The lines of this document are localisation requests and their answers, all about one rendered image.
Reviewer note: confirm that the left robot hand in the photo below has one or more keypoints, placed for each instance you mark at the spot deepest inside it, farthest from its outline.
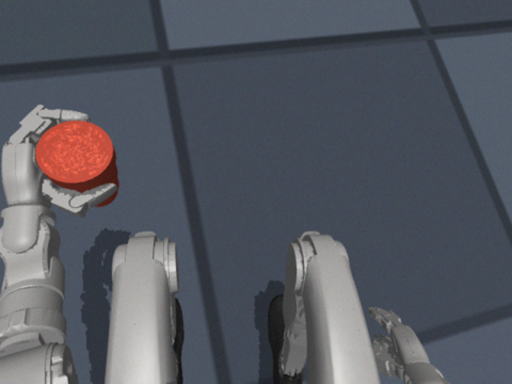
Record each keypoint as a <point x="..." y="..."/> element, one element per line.
<point x="22" y="179"/>

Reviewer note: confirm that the left robot arm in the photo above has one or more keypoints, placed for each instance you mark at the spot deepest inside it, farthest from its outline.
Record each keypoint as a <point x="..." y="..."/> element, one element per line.
<point x="32" y="327"/>

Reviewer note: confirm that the right robot foot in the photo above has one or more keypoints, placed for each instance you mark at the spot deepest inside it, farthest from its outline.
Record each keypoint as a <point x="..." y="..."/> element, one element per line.
<point x="276" y="328"/>

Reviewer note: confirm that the right robot hand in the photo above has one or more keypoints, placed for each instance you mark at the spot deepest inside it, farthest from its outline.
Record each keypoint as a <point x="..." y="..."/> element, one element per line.
<point x="394" y="354"/>

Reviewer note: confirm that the cup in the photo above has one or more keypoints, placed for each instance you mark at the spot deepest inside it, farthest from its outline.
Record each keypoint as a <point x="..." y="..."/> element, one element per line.
<point x="78" y="155"/>

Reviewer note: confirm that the right robot arm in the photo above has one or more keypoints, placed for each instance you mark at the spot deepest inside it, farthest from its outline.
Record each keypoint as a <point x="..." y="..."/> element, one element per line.
<point x="423" y="373"/>

